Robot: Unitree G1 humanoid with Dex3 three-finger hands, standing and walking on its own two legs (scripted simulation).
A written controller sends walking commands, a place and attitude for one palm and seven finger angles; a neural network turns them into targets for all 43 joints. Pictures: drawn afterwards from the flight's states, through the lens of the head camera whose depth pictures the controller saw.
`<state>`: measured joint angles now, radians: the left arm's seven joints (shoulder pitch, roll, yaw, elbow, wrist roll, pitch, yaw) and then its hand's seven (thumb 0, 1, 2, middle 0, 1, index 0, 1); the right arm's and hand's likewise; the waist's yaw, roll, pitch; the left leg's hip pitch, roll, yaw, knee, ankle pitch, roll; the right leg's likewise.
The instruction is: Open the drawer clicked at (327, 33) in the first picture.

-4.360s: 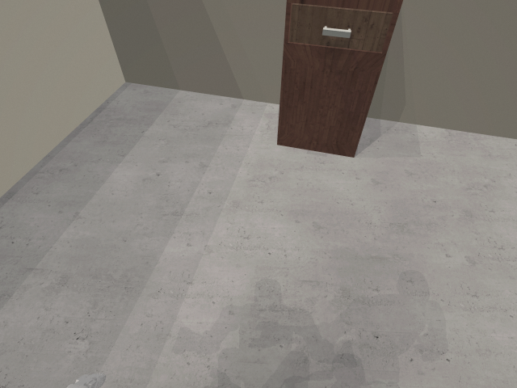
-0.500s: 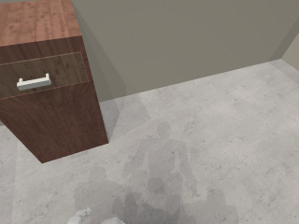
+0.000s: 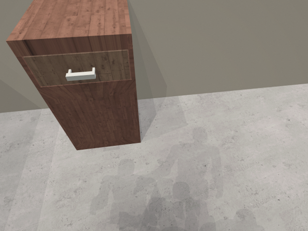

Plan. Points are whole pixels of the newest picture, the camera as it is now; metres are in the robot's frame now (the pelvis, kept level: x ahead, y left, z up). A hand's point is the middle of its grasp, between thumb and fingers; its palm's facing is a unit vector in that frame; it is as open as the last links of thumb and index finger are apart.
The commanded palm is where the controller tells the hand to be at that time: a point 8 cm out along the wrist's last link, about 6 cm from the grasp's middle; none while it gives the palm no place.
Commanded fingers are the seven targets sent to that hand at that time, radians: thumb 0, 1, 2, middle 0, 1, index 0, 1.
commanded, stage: turn to face it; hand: left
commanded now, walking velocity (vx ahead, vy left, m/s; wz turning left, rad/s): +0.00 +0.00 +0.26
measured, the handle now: (81, 73) +0.73 +0.36 -0.06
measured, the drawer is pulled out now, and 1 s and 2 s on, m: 0.00 0.00 0.00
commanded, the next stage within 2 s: take the last steps up to it in 0.10 s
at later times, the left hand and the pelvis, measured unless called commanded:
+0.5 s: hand out of the picture -0.07 +0.20 -0.19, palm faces +0.24 -0.95 -0.21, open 7.4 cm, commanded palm none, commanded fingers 0.00 0.90 0.90 -0.20 -0.30 -0.20 -0.30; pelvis -0.01 +0.01 -0.01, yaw +10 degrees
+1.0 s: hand (96, 204) +0.22 +0.20 -0.17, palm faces +0.16 -0.97 -0.19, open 7.4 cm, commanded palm none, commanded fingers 0.00 0.90 0.90 -0.20 -0.30 -0.20 -0.30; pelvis +0.14 +0.01 -0.02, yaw +10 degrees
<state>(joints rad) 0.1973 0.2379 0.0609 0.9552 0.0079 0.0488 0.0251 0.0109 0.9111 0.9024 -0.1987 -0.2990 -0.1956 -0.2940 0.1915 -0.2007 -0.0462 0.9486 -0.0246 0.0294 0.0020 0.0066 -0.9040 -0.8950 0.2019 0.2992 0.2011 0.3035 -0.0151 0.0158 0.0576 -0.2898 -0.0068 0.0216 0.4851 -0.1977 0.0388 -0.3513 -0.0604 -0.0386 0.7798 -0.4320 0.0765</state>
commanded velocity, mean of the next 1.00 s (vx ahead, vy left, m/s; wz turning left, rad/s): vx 0.23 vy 0.02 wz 0.07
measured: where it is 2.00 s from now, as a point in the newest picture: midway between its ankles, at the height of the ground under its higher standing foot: outside the picture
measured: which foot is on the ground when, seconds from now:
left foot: down 0.00-0.06, up 0.08-0.44, down 0.46-0.94, up 0.96-1.00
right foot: up 0.00-0.04, down 0.06-0.48, up 0.50-0.90, down 0.92-1.00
